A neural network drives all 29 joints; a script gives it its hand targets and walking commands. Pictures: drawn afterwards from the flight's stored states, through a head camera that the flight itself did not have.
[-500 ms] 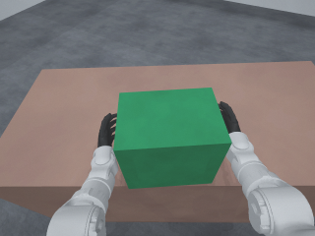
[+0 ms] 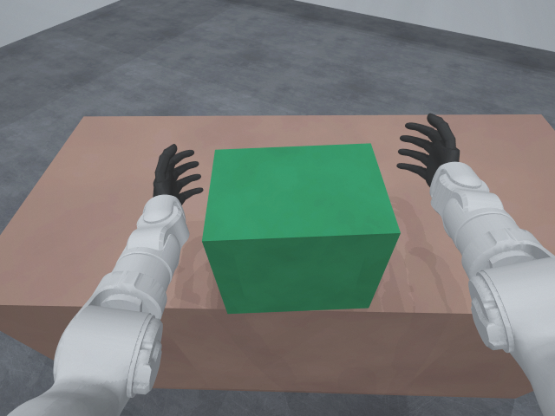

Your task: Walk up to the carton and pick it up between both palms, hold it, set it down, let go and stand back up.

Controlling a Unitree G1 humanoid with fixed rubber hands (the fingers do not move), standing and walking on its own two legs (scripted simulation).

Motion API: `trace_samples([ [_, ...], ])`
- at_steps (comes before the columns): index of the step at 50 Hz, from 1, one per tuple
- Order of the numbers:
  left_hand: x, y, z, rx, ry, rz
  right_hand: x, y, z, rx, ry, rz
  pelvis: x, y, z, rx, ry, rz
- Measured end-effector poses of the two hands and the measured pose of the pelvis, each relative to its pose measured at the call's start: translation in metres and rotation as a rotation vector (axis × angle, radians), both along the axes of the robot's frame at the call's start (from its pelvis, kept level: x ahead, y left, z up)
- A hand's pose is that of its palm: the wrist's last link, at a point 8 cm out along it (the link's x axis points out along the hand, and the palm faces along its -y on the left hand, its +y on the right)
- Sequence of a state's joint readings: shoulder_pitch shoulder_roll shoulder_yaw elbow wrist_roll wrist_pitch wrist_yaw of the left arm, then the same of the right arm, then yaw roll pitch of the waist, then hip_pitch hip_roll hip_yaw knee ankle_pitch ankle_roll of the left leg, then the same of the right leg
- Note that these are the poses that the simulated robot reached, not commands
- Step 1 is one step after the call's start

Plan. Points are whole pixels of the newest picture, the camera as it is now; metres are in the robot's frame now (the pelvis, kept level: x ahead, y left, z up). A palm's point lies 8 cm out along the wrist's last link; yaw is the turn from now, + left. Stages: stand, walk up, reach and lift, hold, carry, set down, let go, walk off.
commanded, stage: set down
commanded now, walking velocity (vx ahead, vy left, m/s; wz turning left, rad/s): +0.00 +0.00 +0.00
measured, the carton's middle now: (295, 232) +0.43 +0.04 +0.01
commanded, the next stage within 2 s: none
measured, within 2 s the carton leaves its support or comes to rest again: neither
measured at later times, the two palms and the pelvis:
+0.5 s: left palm (147, 193) +0.39 +0.25 +0.13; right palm (440, 166) +0.45 -0.15 +0.15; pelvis -0.02 -0.02 +0.00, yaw +0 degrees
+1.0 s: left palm (149, 251) +0.34 +0.25 +0.06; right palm (442, 221) +0.40 -0.16 +0.09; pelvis -0.04 -0.01 +0.00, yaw +1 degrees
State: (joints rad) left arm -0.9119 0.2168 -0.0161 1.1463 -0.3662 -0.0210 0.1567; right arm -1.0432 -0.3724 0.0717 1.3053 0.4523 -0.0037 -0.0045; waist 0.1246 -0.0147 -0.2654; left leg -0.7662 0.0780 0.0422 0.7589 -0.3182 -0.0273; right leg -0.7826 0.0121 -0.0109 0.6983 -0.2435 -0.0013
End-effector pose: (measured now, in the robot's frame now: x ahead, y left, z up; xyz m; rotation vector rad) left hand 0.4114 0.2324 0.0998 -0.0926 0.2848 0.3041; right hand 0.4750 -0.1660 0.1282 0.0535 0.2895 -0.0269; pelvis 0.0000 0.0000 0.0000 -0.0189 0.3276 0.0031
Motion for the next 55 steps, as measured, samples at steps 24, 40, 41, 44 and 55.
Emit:
trace_samples([
  [24, -0.021, 0.015, 0.03, 0.007, 0.022, 0.051, -0.022, 0.014, 0.02, 0.026, 0.015, 0.048, -0.024, -0.017, 0.001, 0.005, -0.026, 0.005],
  [40, -0.052, 0.018, 0.009, 0.028, 0.054, 0.012, -0.049, -0.006, 0.016, -0.048, 0.036, 0.027, -0.027, -0.016, 0.006, -0.002, -0.118, 0.025],
  [41, -0.054, 0.018, 0.004, 0.027, 0.057, 0.01, -0.052, -0.006, 0.011, -0.05, 0.041, 0.028, -0.028, -0.015, 0.005, -0.001, -0.12, 0.025],
  [44, -0.062, 0.017, -0.012, 0.027, 0.066, 0.006, -0.061, -0.005, -0.004, -0.06, 0.05, 0.042, -0.031, -0.014, 0.002, 0.0, -0.124, 0.023],
  [55, -0.086, 0.01, -0.042, 0.049, 0.075, -0.001, -0.087, -0.001, -0.055, -0.048, 0.074, 0.087, -0.047, -0.01, -0.002, 0.005, -0.094, 0.014],
])
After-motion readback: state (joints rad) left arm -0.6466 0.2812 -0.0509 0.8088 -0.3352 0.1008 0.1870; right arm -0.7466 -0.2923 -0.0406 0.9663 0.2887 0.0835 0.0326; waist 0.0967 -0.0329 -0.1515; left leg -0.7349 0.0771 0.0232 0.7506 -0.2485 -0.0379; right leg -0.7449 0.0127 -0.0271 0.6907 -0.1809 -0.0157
